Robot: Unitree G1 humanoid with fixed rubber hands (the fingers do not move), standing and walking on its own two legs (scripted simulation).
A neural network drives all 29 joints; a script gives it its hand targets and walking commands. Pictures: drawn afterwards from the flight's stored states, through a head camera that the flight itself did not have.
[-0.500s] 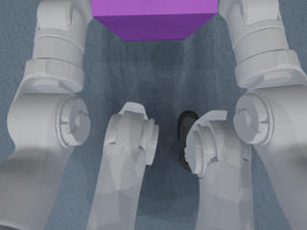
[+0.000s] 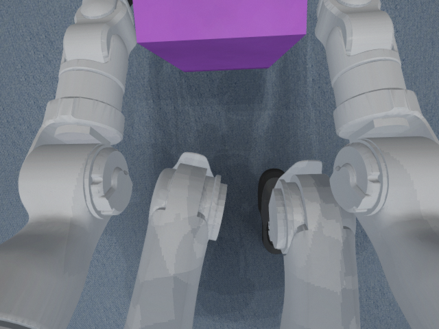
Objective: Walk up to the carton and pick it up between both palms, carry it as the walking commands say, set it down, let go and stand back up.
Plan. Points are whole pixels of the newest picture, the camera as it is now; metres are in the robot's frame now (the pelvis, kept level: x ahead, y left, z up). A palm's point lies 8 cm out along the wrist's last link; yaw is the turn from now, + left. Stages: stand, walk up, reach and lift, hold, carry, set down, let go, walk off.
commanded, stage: set down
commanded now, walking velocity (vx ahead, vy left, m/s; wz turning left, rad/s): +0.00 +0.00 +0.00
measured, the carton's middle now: out of the picture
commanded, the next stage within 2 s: none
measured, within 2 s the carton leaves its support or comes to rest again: neither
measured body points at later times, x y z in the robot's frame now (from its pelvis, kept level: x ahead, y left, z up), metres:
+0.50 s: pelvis +0.00 -0.01 +0.00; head +0.36 -0.01 +0.25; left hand +0.55 +0.18 -0.16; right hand +0.58 -0.11 -0.16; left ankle +0.10 +0.10 -0.33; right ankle +0.12 -0.10 -0.33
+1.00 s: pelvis +0.01 +0.00 +0.00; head +0.39 +0.00 +0.23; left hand +0.56 +0.18 -0.18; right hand +0.58 -0.11 -0.19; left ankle +0.10 +0.10 -0.33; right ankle +0.12 -0.10 -0.33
